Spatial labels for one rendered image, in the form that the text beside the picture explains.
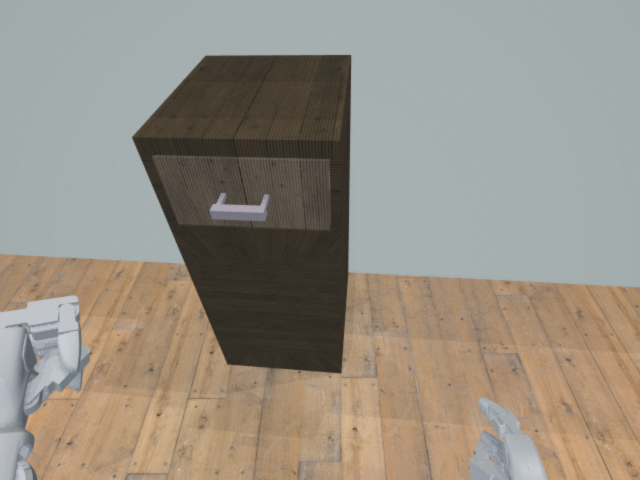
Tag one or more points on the drawer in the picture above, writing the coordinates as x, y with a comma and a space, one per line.
299, 189

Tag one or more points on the left robot hand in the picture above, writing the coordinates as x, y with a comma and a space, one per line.
55, 336

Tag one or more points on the right robot hand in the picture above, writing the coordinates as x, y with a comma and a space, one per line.
516, 456

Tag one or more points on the handle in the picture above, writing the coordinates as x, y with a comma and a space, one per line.
239, 212

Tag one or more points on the left robot forearm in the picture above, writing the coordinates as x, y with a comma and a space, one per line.
16, 445

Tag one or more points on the cabinet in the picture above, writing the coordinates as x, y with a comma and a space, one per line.
275, 297

